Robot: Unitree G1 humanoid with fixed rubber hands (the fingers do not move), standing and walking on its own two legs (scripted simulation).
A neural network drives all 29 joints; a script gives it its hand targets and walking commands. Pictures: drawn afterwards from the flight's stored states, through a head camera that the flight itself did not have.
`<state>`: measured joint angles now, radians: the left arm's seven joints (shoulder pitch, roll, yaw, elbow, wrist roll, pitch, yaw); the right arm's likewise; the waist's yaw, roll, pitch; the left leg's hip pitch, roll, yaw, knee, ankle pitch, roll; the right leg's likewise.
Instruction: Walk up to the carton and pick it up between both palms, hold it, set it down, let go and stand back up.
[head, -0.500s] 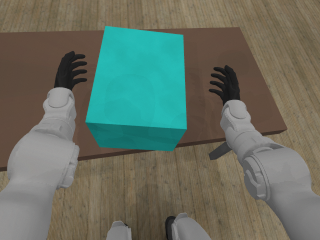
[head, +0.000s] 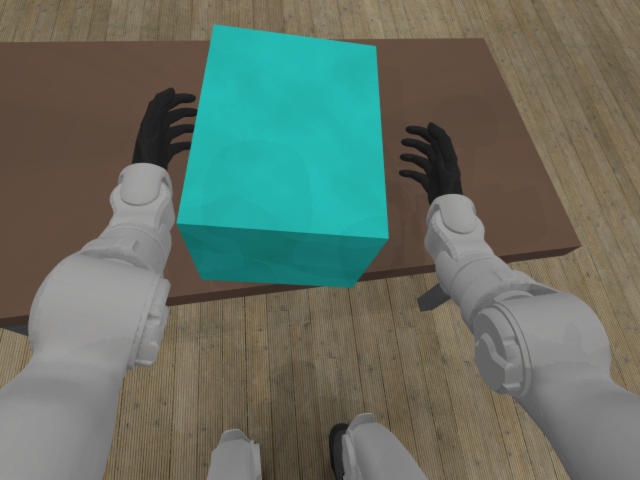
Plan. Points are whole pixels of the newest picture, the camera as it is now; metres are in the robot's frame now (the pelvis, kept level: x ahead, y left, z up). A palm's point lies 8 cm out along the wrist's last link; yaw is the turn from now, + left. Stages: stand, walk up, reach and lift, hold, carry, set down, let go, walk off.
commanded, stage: reach and lift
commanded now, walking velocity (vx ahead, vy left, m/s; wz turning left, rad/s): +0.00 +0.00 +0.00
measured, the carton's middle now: (287, 164) +0.54 +0.01 -0.03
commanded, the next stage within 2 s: none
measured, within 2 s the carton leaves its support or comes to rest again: neither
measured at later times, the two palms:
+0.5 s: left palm (167, 164) +0.51 +0.16 +0.02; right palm (423, 192) +0.46 -0.16 +0.02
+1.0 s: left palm (167, 164) +0.51 +0.16 +0.01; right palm (422, 193) +0.45 -0.15 +0.02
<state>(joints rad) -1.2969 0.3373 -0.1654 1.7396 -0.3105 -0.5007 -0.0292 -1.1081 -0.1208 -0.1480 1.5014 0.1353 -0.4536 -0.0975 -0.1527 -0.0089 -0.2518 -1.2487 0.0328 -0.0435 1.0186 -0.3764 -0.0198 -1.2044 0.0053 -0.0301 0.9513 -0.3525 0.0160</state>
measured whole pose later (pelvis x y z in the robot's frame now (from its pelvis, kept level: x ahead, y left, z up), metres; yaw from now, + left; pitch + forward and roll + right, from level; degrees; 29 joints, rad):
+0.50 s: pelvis +0.01 +0.00 +0.02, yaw +0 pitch +37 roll -4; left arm -1.26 0.30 0.36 1.72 0.12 -0.56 0.00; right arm -1.06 -0.02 -0.70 1.45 -0.38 -0.56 -0.10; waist -0.15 -0.01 -0.26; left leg -1.23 0.03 -0.05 0.91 -0.33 -0.02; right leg -1.17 0.01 -0.04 0.82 -0.29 0.02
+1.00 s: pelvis +0.01 +0.01 +0.02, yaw +0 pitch +37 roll -5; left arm -1.25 0.28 0.35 1.71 0.12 -0.58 0.02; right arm -1.04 -0.02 -0.70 1.43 -0.38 -0.56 -0.10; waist -0.15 -0.01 -0.26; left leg -1.23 0.03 -0.05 0.90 -0.32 -0.01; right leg -1.16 0.01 -0.04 0.79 -0.28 0.02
